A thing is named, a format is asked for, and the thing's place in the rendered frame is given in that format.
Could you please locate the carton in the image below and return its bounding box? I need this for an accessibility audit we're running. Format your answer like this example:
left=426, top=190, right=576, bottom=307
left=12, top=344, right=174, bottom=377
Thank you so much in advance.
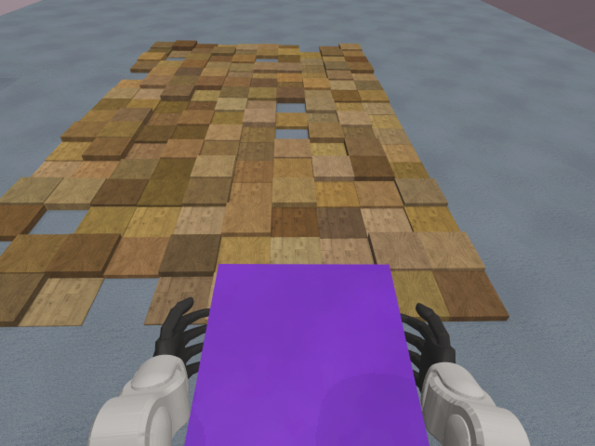
left=184, top=264, right=430, bottom=446

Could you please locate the robot left forearm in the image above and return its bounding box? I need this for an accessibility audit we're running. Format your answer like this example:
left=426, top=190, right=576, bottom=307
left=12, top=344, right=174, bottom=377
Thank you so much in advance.
left=87, top=355, right=191, bottom=446

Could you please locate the left robot hand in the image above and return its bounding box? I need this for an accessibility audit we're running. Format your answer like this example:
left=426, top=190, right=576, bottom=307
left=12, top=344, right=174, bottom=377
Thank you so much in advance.
left=153, top=297, right=210, bottom=379

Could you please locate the robot right forearm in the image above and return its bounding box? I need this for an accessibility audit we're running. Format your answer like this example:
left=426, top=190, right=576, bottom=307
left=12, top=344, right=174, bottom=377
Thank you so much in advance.
left=421, top=362, right=530, bottom=446

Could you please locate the right robot hand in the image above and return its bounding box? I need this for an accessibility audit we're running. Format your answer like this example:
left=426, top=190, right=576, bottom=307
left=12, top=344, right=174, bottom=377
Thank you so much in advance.
left=400, top=303, right=456, bottom=393

